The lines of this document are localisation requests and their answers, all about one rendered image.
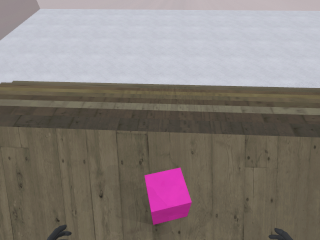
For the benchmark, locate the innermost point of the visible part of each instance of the right robot hand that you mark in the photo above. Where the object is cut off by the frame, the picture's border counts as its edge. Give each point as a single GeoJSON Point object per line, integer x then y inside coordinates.
{"type": "Point", "coordinates": [282, 235]}

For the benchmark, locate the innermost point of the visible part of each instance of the carton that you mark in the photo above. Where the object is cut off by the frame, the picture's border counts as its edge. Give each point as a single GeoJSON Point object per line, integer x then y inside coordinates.
{"type": "Point", "coordinates": [168, 195]}

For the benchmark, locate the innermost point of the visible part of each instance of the left robot hand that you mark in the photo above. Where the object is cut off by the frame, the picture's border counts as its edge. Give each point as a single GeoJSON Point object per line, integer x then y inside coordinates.
{"type": "Point", "coordinates": [59, 232]}

